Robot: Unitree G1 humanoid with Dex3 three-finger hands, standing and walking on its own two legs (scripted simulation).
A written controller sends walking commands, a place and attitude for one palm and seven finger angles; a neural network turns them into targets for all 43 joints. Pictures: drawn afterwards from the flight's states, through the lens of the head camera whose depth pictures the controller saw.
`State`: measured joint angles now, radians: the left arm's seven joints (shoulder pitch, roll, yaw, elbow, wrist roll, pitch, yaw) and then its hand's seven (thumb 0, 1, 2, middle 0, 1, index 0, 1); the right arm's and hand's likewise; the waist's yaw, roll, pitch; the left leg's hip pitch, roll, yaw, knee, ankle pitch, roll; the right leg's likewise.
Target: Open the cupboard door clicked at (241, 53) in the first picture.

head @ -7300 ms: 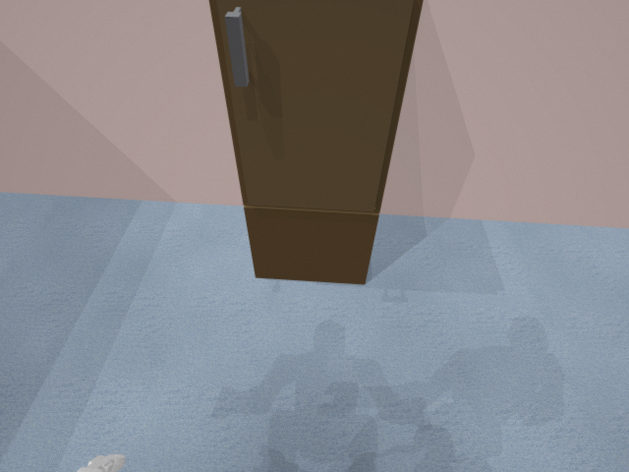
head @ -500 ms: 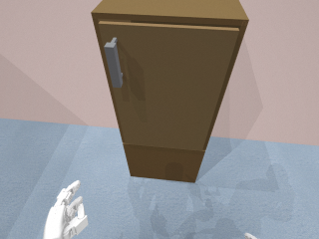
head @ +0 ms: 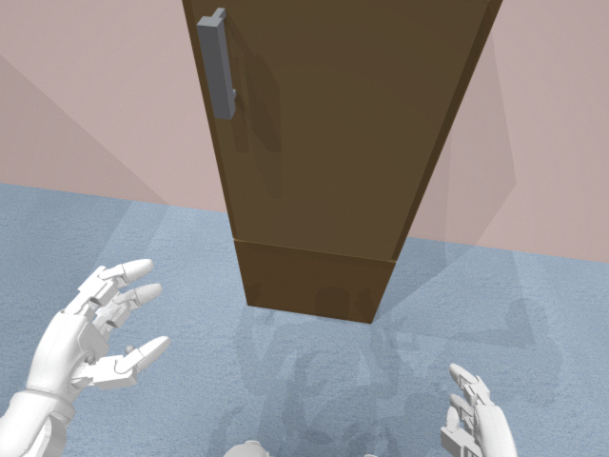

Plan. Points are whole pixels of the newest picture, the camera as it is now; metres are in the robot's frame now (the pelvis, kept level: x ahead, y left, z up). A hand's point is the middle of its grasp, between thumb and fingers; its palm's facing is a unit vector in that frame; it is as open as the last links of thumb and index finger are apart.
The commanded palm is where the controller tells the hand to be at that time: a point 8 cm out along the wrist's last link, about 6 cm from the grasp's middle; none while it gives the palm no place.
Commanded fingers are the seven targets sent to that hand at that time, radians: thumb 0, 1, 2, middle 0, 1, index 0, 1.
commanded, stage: raise the hand with hooked fingers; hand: left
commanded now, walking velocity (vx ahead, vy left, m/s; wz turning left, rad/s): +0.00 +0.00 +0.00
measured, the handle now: (222, 64) +0.61 +0.18 +0.19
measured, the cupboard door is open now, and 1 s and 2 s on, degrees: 0 0 0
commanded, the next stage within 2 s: move the hooked fingers beside the handle in 1.44 s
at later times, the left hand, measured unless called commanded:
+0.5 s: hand (68, 277) +0.26 +0.27 +0.14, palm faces -0.02 -1.00 -0.07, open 12.9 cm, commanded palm +0.23 +0.32 +0.15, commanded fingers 0.00 -0.48 0.31 -0.30 -1.18 -0.30 -1.18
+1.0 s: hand (13, 194) +0.30 +0.30 +0.22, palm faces +0.00 -1.00 -0.07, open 14.0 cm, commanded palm +0.27 +0.34 +0.21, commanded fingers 0.00 -0.50 0.30 -0.30 -1.20 -0.30 -1.20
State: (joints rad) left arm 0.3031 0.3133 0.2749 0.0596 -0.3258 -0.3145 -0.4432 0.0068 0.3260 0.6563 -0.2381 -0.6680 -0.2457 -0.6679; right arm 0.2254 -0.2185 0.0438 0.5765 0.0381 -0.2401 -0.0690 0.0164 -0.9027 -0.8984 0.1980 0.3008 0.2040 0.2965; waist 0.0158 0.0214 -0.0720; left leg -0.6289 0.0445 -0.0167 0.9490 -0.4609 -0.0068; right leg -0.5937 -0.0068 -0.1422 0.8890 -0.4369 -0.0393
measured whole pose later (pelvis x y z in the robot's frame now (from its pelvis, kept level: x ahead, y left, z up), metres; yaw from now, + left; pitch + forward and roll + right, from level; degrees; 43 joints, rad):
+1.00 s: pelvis +0.01 +0.02 +0.05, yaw -1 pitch -2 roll -1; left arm -0.19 0.50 0.46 0.29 -0.33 0.06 -0.52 -0.02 -0.50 0.30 -0.30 -1.20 -0.31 -1.20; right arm 0.26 -0.27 0.09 0.61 0.07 -0.23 -0.11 0.02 -0.90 -0.90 0.20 0.30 0.20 0.30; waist 0.04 0.04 -0.03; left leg -0.22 0.01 0.03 0.53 -0.28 0.02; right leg -0.20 -0.02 -0.10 0.48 -0.25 -0.01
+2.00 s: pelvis +0.00 +0.01 +0.04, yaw -1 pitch +2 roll +0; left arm -0.51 0.53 0.41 0.69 -0.25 0.00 -0.49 -0.02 -0.50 0.30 -0.30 -1.20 -0.31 -1.20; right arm 0.29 -0.29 0.08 0.62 0.08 -0.20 -0.12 0.02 -0.90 -0.90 0.20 0.30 0.20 0.30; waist -0.02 0.03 -0.02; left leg -0.30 0.02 0.04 0.55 -0.28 0.01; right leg -0.29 -0.01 -0.09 0.53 -0.26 -0.02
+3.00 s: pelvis +0.01 +0.02 +0.03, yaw -3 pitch +12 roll -2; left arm -1.07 0.72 0.43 1.30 -0.09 -0.18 -0.43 -0.02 -0.50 0.30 -0.30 -1.20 -0.30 -1.20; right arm 0.43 -0.32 0.05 0.68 0.04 -0.04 -0.09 0.01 -0.90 -0.90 0.20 0.30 0.20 0.30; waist -0.17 0.01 -0.04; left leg -0.55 0.03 0.05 0.65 -0.32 0.03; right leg -0.53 0.00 -0.07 0.59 -0.27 -0.01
